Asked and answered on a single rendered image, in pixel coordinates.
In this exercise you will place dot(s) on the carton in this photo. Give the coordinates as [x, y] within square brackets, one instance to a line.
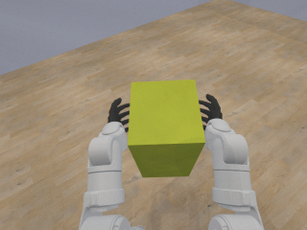
[165, 134]

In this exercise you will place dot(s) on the right robot forearm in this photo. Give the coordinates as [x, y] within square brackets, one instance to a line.
[230, 162]

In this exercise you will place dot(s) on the robot right hand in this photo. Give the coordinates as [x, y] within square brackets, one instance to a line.
[214, 111]

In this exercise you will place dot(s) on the robot left hand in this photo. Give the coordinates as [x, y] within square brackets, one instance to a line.
[114, 111]

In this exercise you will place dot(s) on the right robot upper arm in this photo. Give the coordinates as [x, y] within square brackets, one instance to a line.
[234, 222]

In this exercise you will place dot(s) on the left robot upper arm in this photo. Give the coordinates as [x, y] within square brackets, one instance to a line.
[106, 222]

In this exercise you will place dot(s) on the left robot forearm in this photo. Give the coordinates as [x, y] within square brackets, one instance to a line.
[104, 166]

